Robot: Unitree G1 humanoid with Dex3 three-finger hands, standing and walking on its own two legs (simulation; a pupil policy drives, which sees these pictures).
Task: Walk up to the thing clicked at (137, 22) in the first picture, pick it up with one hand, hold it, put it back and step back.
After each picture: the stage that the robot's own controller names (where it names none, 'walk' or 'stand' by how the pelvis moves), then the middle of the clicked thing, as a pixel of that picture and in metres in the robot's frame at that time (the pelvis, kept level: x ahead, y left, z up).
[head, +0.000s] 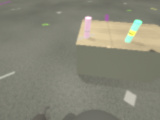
stand; (132, 32) +1.01 -0.46 +0.03
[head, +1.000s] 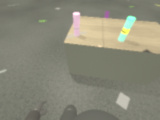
rise first; (125, 30) +0.93 -0.32 +0.06
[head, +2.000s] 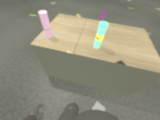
rise first; (99, 36) +0.74 +0.00 +0.06
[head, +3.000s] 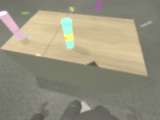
stand; (68, 35) +0.62 +0.24 +0.06
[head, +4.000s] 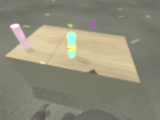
stand; (71, 46) +0.64 +0.21 +0.03
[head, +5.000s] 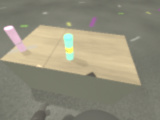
stand; (69, 48) +0.60 +0.21 +0.03
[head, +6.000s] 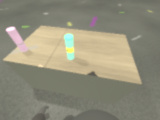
stand; (69, 48) +0.60 +0.21 +0.02
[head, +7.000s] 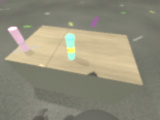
stand; (71, 48) +0.61 +0.20 +0.02
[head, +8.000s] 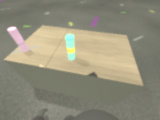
stand; (70, 48) +0.60 +0.20 +0.02
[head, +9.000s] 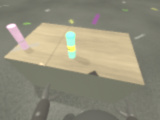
rise first; (71, 46) +0.60 +0.21 +0.03
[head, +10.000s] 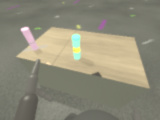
go down; (76, 48) +0.62 +0.20 +0.03
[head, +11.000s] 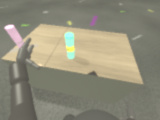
go down; (70, 47) +0.61 +0.18 +0.03
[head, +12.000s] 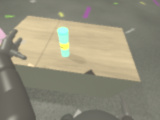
go down; (64, 44) +0.58 +0.19 +0.04
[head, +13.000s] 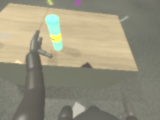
close in; (55, 35) +0.59 +0.21 +0.07
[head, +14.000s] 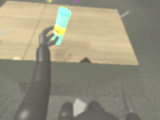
close; (60, 28) +0.63 +0.17 +0.10
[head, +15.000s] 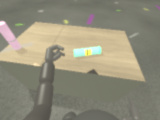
lift; (87, 51) +0.63 +0.03 -0.02
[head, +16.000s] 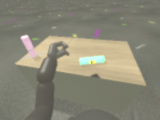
lift; (91, 60) +0.64 +0.01 -0.04
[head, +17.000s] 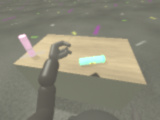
stand; (91, 60) +0.61 +0.01 -0.05
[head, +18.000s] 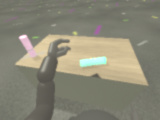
stand; (92, 61) +0.59 +0.01 -0.05
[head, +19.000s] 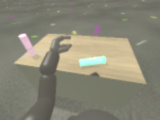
hold; (92, 61) +0.60 +0.01 -0.05
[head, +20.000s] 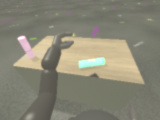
stand; (91, 62) +0.59 +0.00 -0.05
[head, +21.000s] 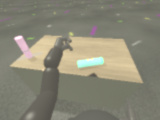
crouch; (90, 62) +0.59 +0.01 -0.05
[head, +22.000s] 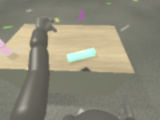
lower; (81, 55) +0.58 +0.02 -0.05
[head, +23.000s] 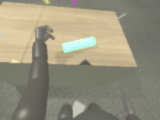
lower; (79, 44) +0.58 +0.02 +0.00
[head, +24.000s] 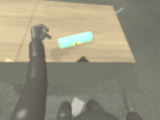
lower; (75, 39) +0.61 +0.03 +0.01
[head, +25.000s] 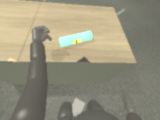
lower; (75, 38) +0.62 +0.04 +0.01
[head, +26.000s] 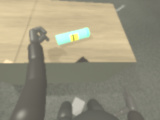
lower; (72, 36) +0.63 +0.05 +0.01
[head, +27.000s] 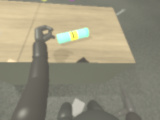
open; (73, 35) +0.66 +0.05 +0.00
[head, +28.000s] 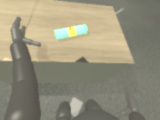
withdraw; (71, 31) +0.69 +0.06 +0.00
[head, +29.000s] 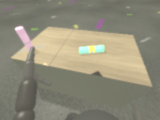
sink last; (91, 49) +0.71 +0.05 -0.03
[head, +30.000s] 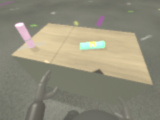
stand; (92, 45) +0.75 +0.05 -0.03
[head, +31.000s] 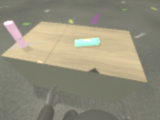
stand; (86, 42) +0.77 +0.07 -0.02
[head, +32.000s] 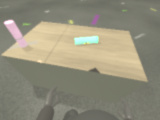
stand; (86, 40) +0.81 +0.07 -0.02
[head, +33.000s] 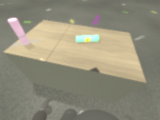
stand; (87, 38) +0.85 +0.07 -0.03
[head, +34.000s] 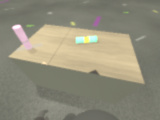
walk; (86, 39) +0.89 +0.08 -0.06
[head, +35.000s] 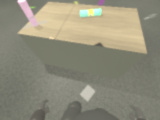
walk; (90, 13) +1.15 +0.09 -0.04
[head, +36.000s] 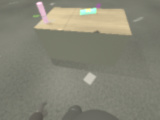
walk; (88, 11) +1.51 +0.15 -0.05
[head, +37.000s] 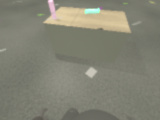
stand; (92, 11) +1.72 +0.09 -0.05
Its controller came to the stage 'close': yes
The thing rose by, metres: 0.00
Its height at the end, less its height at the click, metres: -0.09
